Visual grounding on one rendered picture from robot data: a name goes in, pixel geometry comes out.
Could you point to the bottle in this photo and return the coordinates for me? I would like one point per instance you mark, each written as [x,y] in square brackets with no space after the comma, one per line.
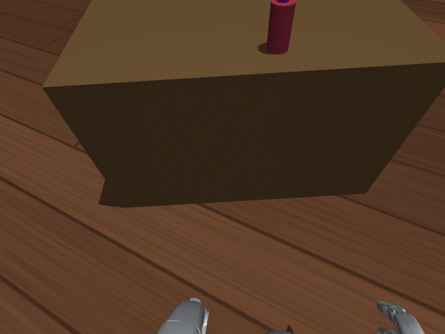
[280,24]

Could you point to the right robot hand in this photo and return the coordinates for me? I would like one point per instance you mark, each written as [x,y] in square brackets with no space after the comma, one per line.
[404,323]

